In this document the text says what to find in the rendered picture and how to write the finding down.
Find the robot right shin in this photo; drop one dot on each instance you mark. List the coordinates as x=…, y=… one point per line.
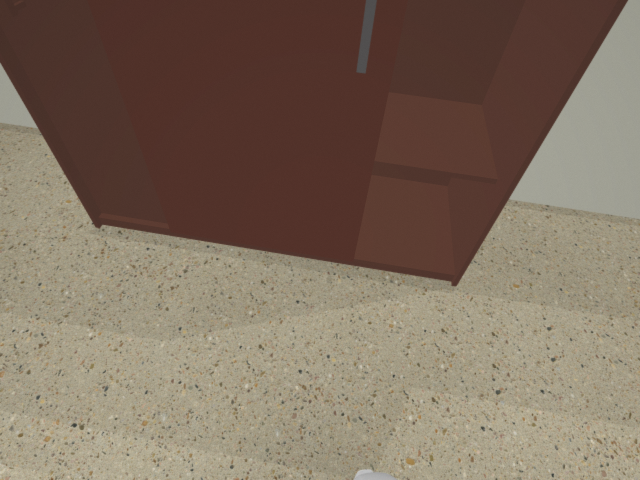
x=363, y=471

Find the wardrobe door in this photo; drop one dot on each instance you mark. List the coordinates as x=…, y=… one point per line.
x=59, y=46
x=252, y=120

